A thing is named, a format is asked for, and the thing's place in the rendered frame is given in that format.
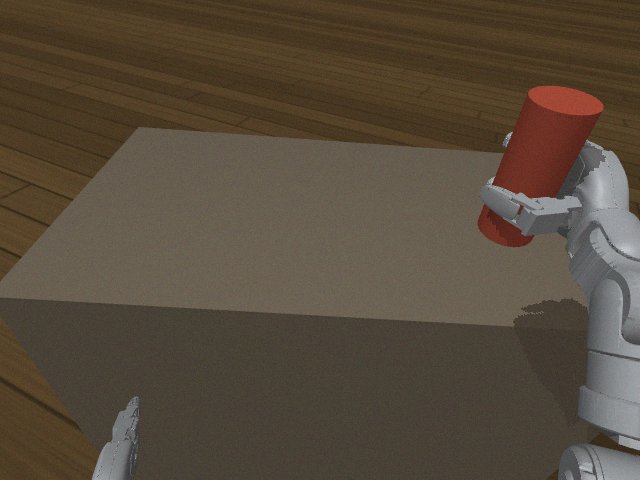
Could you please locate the can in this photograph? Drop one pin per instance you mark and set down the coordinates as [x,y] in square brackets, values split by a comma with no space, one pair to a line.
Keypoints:
[551,130]

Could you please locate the left robot hand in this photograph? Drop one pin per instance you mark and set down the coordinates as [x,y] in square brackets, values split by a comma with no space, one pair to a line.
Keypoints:
[118,459]

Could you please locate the right robot hand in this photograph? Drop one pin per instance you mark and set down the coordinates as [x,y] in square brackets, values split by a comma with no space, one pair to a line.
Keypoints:
[596,181]

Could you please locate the right robot arm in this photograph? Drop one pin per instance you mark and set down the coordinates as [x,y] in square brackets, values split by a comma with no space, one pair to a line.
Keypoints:
[604,249]

